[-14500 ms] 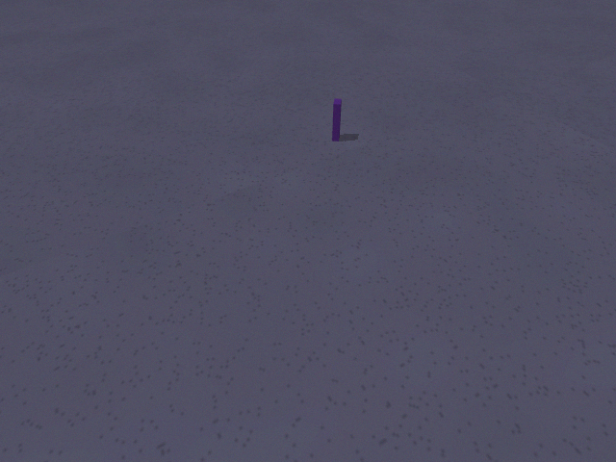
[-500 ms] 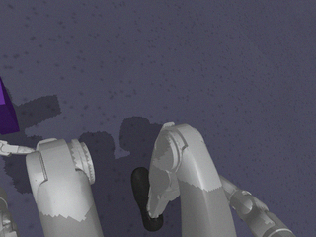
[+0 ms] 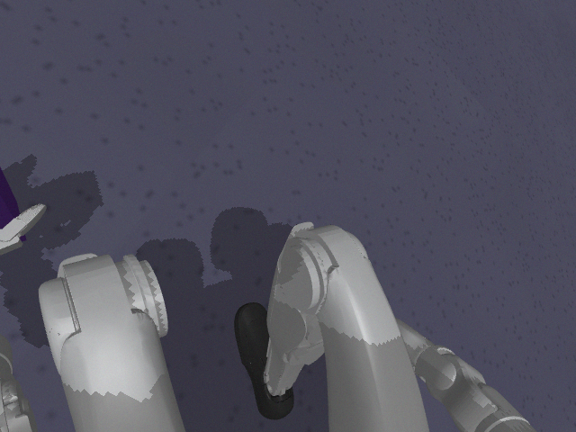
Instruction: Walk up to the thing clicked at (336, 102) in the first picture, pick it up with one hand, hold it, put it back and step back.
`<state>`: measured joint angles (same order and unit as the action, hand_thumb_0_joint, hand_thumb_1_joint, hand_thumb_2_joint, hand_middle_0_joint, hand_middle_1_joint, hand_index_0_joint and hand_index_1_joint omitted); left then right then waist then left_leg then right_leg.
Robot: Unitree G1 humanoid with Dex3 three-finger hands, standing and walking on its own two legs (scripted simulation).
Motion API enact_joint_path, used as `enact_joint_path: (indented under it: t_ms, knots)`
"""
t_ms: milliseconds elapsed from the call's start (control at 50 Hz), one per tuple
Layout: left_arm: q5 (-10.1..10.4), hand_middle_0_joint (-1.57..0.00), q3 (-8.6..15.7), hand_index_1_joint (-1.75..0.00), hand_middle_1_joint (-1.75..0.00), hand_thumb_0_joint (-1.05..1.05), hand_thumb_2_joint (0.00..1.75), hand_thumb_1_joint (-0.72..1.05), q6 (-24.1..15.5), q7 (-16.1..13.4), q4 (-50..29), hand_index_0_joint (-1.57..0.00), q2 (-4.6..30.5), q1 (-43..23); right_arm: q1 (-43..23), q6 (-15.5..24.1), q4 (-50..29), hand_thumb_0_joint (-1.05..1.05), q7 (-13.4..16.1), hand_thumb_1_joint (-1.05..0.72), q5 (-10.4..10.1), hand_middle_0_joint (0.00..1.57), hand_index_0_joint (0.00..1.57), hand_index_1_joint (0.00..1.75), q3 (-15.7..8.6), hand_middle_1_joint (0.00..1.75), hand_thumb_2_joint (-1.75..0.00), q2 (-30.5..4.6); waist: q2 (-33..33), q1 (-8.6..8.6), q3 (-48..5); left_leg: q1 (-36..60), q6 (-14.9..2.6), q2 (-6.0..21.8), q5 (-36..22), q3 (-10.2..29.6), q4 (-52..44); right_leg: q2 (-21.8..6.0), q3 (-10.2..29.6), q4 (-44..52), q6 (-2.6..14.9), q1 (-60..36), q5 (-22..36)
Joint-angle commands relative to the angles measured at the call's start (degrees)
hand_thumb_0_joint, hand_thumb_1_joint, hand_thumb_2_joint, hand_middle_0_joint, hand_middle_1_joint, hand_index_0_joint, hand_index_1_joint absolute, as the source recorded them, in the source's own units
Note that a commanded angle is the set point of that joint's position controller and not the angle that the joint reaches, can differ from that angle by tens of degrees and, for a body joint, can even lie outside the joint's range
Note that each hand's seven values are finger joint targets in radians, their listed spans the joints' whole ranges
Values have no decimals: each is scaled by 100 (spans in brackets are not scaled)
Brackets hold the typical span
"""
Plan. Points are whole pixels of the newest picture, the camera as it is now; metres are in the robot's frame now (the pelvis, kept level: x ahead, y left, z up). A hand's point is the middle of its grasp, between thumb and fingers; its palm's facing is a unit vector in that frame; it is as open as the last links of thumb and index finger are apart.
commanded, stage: close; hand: left
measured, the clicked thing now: out of the picture +0.41 +0.29 -0.17
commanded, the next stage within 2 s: settle in 0.54 s
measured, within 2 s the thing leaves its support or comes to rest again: leaves its support in 0.84 s
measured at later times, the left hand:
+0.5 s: hand out of the picture +0.38 +0.28 -0.16, palm faces +0.37 -0.93 +0.02, open 9.7 cm
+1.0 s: hand out of the picture +0.38 +0.29 -0.13, palm faces +0.36 -0.93 +0.00, open 8.5 cm
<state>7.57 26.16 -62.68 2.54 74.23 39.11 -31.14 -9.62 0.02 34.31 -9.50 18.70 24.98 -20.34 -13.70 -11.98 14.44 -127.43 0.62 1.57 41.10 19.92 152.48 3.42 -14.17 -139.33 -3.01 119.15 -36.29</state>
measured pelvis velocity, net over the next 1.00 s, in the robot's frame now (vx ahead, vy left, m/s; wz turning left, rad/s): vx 0.00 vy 0.00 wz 0.01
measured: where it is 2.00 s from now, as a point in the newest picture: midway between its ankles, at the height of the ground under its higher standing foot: (201, 411)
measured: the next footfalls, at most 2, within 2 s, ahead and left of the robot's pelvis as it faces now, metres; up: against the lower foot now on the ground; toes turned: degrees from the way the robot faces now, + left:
none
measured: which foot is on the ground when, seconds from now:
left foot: down 0.00-1.00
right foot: down 0.00-1.00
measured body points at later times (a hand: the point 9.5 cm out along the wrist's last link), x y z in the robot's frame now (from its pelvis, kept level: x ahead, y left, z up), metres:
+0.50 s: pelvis +0.00 +0.00 +0.00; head +0.21 +0.18 +0.35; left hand +0.36 +0.33 -0.15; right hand +0.19 -0.24 -0.05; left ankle +0.08 +0.12 -0.25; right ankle +0.13 -0.12 -0.25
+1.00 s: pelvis +0.00 +0.00 +0.00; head +0.20 +0.18 +0.36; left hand +0.36 +0.34 -0.13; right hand +0.20 -0.23 -0.04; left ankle +0.08 +0.12 -0.25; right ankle +0.13 -0.12 -0.25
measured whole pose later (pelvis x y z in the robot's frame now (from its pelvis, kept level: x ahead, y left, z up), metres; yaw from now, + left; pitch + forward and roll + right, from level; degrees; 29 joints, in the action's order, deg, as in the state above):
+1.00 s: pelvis +0.00 +0.00 +0.00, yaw +1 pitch +15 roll -16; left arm 7.0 24.2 -59.1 1.5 63.8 36.8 -27.6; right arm -8.0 -0.7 34.5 -10.0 17.5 21.8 -19.6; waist -12.2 -9.9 11.8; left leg -127.8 0.5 1.3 40.7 19.0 151.3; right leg 2.9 -13.7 -138.7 -2.7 119.3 -36.7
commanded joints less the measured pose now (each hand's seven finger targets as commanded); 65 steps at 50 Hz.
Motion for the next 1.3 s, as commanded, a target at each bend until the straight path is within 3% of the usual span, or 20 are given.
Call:
enact_joint_path:
  t_ms: [0,80,160,240,300,440,500,520,560,580,620,700,800,820,840,960,1060,1160,1240,1280]
  knots:
    - [-26,-55,185,-50,-48,0,59,41,-417,-138,-977,-52,1049,-1039,144,-17,-158,0,132,-88,8,20,20,30,-688,30,-90,-1930,2916,-312,-3327,2148,82,218,-649,-580,-1953,224,-430,1023,391,-1500,943]
    - [-112,-64,197,-59,-57,0,68,53,-425,-193,-1088,-60,1006,-1007,167,-48,-193,0,137,-87,31,20,20,30,-722,30,-90,-1942,3036,-360,-3359,2308,118,246,-737,-542,-2032,201,-469,1009,388,-1479,1004]
    - [-97,-74,-110,-71,-69,0,78,54,-376,-141,-961,-71,690,-1000,169,-50,-155,0,119,-88,17,20,20,30,-723,30,-90,-1939,2936,-500,-3287,2237,108,237,-696,-520,-1998,203,-486,1012,378,-1393,1022]
    - [-18,-82,91,-81,-79,0,86,53,-342,-135,-1027,-79,873,-756,223,-43,-110,0,115,-89,9,20,20,30,-766,30,-90,-1952,2795,-309,-3434,2195,71,211,-724,-584,-1935,225,-444,1077,368,-1568,1030]
    - [76,-88,-53,-88,-86,0,91,52,-345,-128,-1013,-85,600,-798,148,-16,-182,0,95,-89,-33,20,20,30,-746,30,-90,-1942,2680,-392,-3295,2091,75,212,-574,-527,-1993,214,-504,1068,371,-1435,906]
    - [12,-101,198,-103,-100,0,102,51,-449,-160,-1321,-98,1013,-935,155,-16,-121,0,125,-89,-19,20,20,30,-761,30,-90,-1911,2880,-251,-3427,2177,74,225,-615,-582,-1963,221,-424,1055,389,-1507,918]
    - [33,-107,20,-110,-107,0,107,46,-445,-138,-1152,-105,739,-823,84,0,-143,0,125,-90,-12,20,20,30,-743,30,-90,-1871,2791,-329,-3308,2047,49,214,-450,-625,-1937,225,-411,1107,381,-1505,819]
    - [47,-109,165,-111,-108,0,107,45,-450,-151,-1265,-106,863,-889,93,3,-144,0,127,-89,-21,20,20,30,-771,30,-90,-1894,2820,-299,-3259,1997,49,214,-423,-616,-1956,226,-429,1094,384,-1448,806]
    - [18,-113,-86,-115,-113,0,110,44,-430,-119,-1180,-111,672,-883,113,19,-125,0,106,-90,-22,20,20,30,-768,30,-90,-1888,2844,-369,-3213,2010,60,218,-354,-597,-1985,224,-448,1085,390,-1367,762]
    - [19,-116,33,-118,-115,0,112,44,-433,-131,-1176,-113,725,-763,134,19,-159,0,106,-89,-16,20,20,30,-796,30,-90,-1907,2802,-329,-3350,2128,75,222,-449,-583,-1990,229,-470,1075,393,-1397,821]
    - [8,-118,-202,-121,-118,0,114,43,-415,-88,-1044,-115,490,-665,137,15,-119,0,95,-89,-24,20,20,30,-783,30,-90,-1894,2871,-362,-3279,2187,106,220,-508,-536,-2043,211,-490,1024,393,-1347,853]
    - [46,-118,22,-126,-123,0,119,49,-401,-113,-1344,-115,789,-775,178,19,-125,0,108,-89,-45,20,20,30,-810,30,-90,-1913,2933,-247,-3482,2286,108,212,-692,-540,-2023,225,-467,1008,403,-1406,994]
    - [-21,-127,-88,-141,-137,0,135,50,-324,-133,-1528,-124,684,-808,177,-13,-167,0,96,-90,-65,20,20,30,-864,30,-91,-1905,3086,-270,-3427,2408,139,237,-696,-506,-2152,182,-456,968,409,-1280,977]
    - [-24,-128,78,-142,-138,0,136,51,-293,-155,-1705,-125,884,-822,291,-25,-105,0,99,-90,-58,20,20,30,-911,30,-91,-1917,3193,-193,-3563,2436,133,223,-775,-569,-2109,197,-418,983,420,-1380,1042]
    - [-42,-128,-109,-142,-138,0,135,51,-260,-132,-1727,-125,667,-737,223,-38,-182,0,92,-89,-78,20,20,30,-910,30,-91,-1877,3194,-201,-3577,2458,146,220,-754,-569,-2160,176,-411,985,419,-1325,1016]
    - [-27,-132,-217,-146,-142,0,137,48,40,-94,-2185,-129,494,-667,395,-59,-165,0,61,-89,-180,20,20,30,-1111,30,-90,-1854,3289,-125,-3725,2463,137,196,-605,-612,-2322,144,-364,1026,435,-1177,926]
    - [96,-134,-350,-149,-145,0,138,45,354,-57,-2658,-132,268,-638,516,-63,-201,0,53,-89,-376,20,20,30,-1287,30,-90,-1719,3105,27,-3775,2061,43,115,-211,-739,-2411,127,-261,1174,442,-1054,621]
    - [143,-136,-388,-149,-146,0,136,41,701,45,-3366,-134,79,-424,751,-94,-174,0,103,-89,-569,20,20,30,-1604,30,-90,-1622,3146,260,-4299,2334,33,93,-481,-863,-2553,78,-85,1230,471,-1079,784]
    - [196,-138,-527,-151,-147,0,137,42,997,117,-3614,-136,-161,-458,812,-107,-247,0,154,-89,-760,20,20,30,-1720,30,-90,-1446,2996,271,-4378,2119,-30,49,-222,-945,-2705,44,17,1376,473,-1080,583]
    - [213,-138,-384,-149,-146,0,135,41,1169,169,-3821,-136,-54,-277,913,-133,-252,0,204,-89,-868,20,20,30,-1862,30,-90,-1397,2993,447,-4639,2181,-51,28,-270,-1038,-2776,28,123,1450,490,-1094,578]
